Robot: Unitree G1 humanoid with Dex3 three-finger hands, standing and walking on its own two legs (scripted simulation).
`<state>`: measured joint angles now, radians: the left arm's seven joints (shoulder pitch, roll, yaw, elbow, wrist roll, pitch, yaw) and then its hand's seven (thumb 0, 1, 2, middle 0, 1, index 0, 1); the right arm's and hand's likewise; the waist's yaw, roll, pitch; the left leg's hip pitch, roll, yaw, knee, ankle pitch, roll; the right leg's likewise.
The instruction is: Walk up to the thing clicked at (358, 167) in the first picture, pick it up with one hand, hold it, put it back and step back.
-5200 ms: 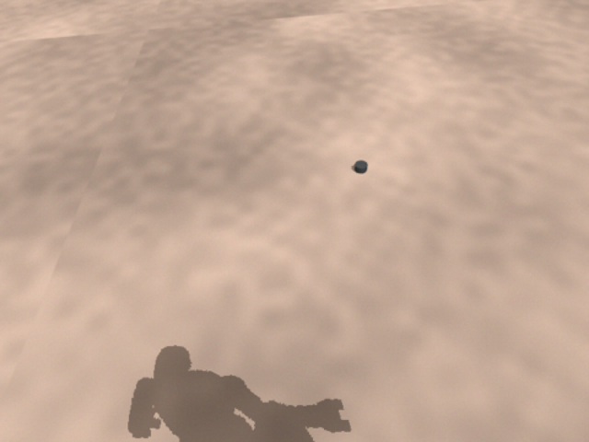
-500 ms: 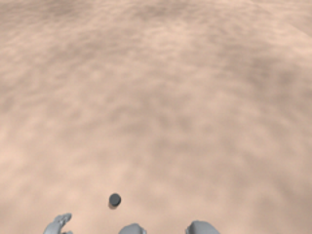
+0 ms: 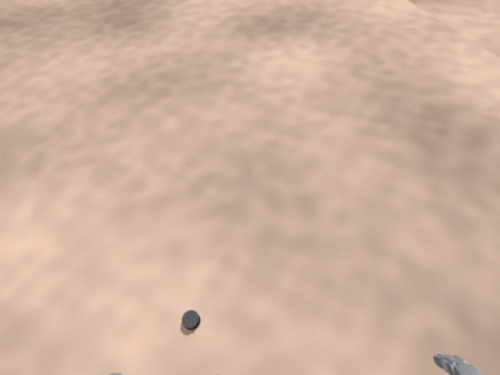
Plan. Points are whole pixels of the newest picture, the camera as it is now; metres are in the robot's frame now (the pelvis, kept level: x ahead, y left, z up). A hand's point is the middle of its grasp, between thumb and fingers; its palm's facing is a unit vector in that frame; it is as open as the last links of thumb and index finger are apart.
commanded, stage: walk up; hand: left
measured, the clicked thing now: (191, 320) +0.40 +0.30 -0.75
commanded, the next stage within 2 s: none
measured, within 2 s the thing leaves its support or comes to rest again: neither
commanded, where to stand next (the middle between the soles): +0.08 +0.00 m, yaw +3 degrees
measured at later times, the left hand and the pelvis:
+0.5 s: hand out of the picture +0.11 +0.27 -0.14, palm faces +0.01 -0.94 -0.33, open 7.4 cm; pelvis +0.01 +0.01 +0.01, yaw +1 degrees
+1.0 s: hand out of the picture +0.02 +0.26 -0.15, palm faces +0.03 -0.92 -0.40, open 7.4 cm; pelvis -0.03 -0.02 -0.01, yaw +2 degrees
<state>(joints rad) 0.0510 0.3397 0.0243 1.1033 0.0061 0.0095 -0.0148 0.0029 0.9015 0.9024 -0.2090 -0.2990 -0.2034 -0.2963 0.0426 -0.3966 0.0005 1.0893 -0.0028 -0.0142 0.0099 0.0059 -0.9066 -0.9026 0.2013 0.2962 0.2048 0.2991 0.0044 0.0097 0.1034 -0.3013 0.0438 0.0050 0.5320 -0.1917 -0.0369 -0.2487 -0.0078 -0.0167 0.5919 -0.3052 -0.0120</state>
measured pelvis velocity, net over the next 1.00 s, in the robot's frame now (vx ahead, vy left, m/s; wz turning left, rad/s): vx -0.03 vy -0.02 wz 0.03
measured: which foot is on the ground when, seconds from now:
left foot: down 0.00-0.92, up 0.94-1.00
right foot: down 0.00-1.00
